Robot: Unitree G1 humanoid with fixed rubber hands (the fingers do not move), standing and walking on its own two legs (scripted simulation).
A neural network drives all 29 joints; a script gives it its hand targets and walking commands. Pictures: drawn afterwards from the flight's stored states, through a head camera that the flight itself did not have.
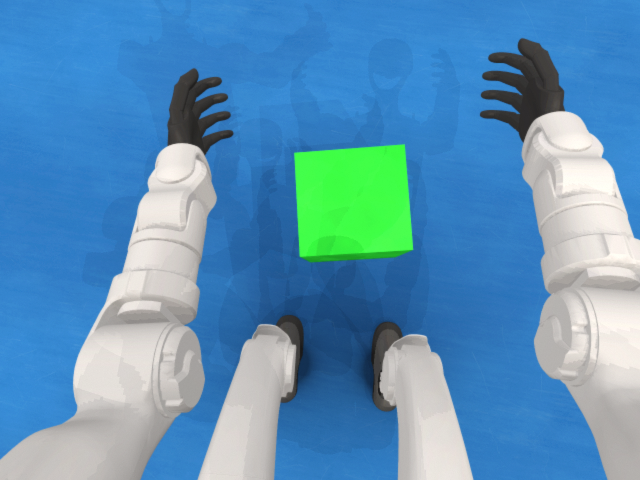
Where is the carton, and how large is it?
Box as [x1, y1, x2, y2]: [294, 144, 412, 261]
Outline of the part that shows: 404,144 294,153 299,252 301,257 309,261 393,257 412,249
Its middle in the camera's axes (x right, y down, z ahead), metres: +0.07 -0.07 +0.86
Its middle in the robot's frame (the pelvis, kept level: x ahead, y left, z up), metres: +0.49 +0.00 -0.51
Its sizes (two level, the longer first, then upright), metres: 0.210 0.200 0.250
